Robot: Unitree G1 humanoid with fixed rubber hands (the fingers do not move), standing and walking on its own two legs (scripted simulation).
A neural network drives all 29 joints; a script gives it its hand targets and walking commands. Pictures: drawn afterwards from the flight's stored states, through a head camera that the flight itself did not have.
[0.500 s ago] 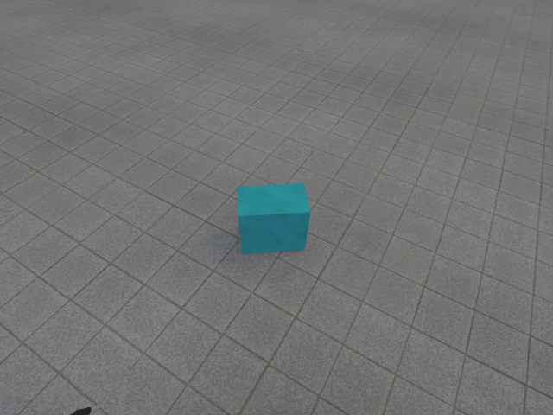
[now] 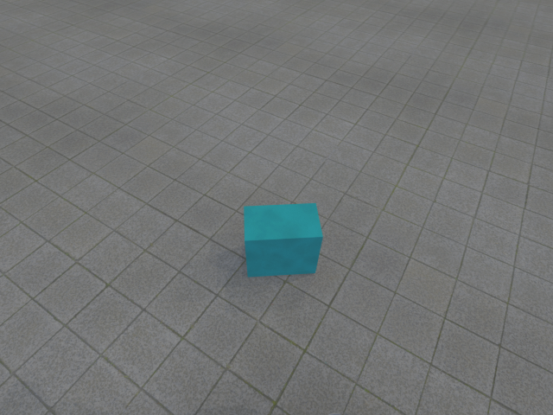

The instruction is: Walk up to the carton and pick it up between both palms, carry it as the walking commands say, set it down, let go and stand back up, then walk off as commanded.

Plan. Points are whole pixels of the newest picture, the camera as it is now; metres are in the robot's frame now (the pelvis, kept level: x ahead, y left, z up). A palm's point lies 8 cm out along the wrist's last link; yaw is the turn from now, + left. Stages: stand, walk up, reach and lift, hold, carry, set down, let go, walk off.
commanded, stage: walk up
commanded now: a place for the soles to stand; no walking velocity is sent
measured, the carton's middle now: (280, 241) +0.87 -0.05 -0.64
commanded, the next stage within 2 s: none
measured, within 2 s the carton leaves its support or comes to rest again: neither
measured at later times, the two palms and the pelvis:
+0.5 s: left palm (56, 386) +0.22 +0.34 -0.10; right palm (506, 386) +0.19 -0.33 -0.07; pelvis +0.13 +0.02 +0.00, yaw +0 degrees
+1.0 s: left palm (67, 324) +0.32 +0.37 -0.10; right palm (462, 315) +0.30 -0.31 -0.06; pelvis +0.24 +0.04 +0.00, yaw +0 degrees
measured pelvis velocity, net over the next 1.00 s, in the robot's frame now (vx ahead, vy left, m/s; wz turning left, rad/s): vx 0.24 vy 0.04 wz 0.01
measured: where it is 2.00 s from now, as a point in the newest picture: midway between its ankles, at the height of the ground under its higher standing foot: (270, 383)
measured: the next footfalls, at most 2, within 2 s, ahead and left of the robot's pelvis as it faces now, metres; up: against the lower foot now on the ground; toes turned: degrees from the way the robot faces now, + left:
right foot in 0.08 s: +0.16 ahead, -0.15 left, +0.00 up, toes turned +2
left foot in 0.34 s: +0.17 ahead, +0.14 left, +0.00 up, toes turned +2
